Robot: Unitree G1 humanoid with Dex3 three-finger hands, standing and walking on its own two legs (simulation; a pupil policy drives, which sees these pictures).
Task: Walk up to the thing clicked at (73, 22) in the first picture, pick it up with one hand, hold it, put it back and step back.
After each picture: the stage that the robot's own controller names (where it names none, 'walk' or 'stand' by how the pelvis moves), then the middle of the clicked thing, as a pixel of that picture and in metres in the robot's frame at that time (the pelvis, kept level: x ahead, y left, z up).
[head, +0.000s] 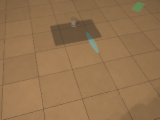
stand; (73, 21) +1.75 +0.07 -0.72
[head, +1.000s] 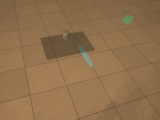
walk; (65, 34) +1.62 +0.10 -0.71
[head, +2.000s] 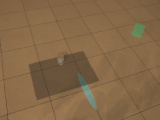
walk; (60, 58) +1.03 +0.14 -0.71
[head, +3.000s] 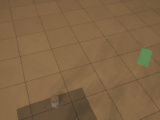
walk; (55, 101) +0.63 +0.17 -0.72
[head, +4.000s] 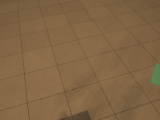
walk; out of the picture +0.45 +0.22 -0.70
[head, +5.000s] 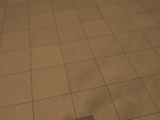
stand; out of the picture +0.40 +0.17 -0.72
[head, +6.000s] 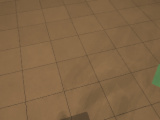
stand; out of the picture +0.39 +0.19 -0.72
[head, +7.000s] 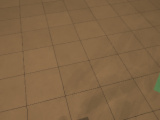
stand; out of the picture +0.38 +0.19 -0.73
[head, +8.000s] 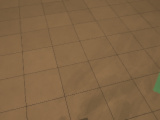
stand; out of the picture +0.38 +0.19 -0.73
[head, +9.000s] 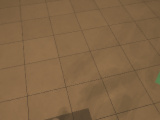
go down; out of the picture +0.39 +0.18 -0.72
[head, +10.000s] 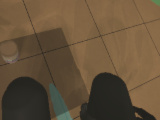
go down; (9, 52) +0.46 +0.23 -0.29
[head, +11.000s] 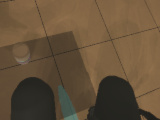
close in; (21, 54) +0.46 +0.22 -0.29
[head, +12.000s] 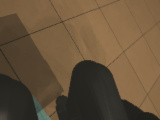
close in; out of the picture +0.44 +0.26 -0.22
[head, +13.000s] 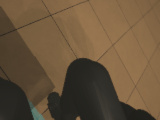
close; out of the picture +0.43 +0.27 -0.22
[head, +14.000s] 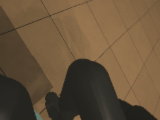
lift; out of the picture +0.40 +0.25 -0.23
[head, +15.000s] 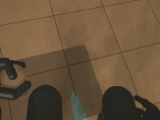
lift; (17, 82) +0.31 +0.22 -0.06
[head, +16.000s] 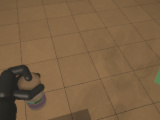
hold; (33, 92) +0.32 +0.17 +0.01
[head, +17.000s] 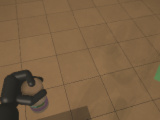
hold; (36, 96) +0.31 +0.16 -0.02
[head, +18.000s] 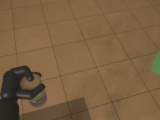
crouch; (34, 91) +0.33 +0.16 -0.05
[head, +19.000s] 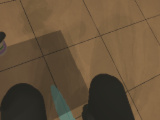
lower; out of the picture +0.47 +0.23 -0.11
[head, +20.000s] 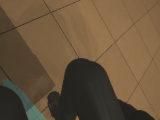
lower; out of the picture +0.43 +0.28 -0.23
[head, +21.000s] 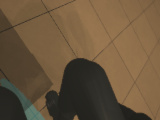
lower; out of the picture +0.43 +0.28 -0.23
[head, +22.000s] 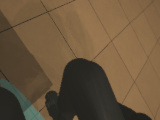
lower; out of the picture +0.43 +0.28 -0.23
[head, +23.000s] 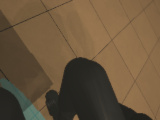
lower; out of the picture +0.44 +0.28 -0.23
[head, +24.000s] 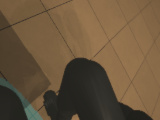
open; out of the picture +0.43 +0.26 -0.23
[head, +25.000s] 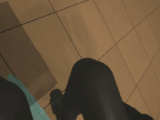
stand; out of the picture +0.43 +0.27 -0.23
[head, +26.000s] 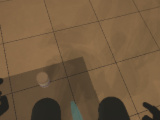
walk; (43, 80) +0.44 +0.19 -0.47
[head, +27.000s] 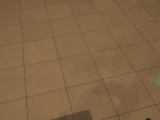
stand; out of the picture +0.39 +0.16 -0.66
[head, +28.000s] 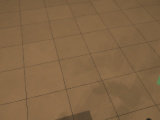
stand; out of the picture +0.39 +0.17 -0.67
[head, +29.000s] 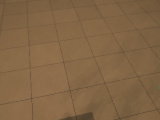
stand; out of the picture +0.40 +0.16 -0.71
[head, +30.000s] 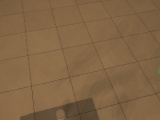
walk; (61, 115) +0.42 +0.13 -0.70
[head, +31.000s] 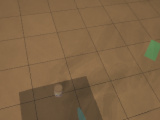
walk; (58, 90) +0.59 +0.12 -0.71
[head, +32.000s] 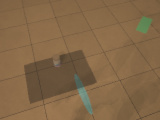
walk; (56, 60) +0.92 +0.25 -0.69
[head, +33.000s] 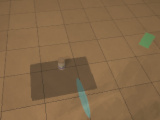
stand; (61, 63) +0.99 +0.16 -0.71
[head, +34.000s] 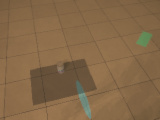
stand; (60, 67) +1.01 +0.19 -0.73
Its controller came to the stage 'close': yes
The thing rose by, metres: 0.70
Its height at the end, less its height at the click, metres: +0.00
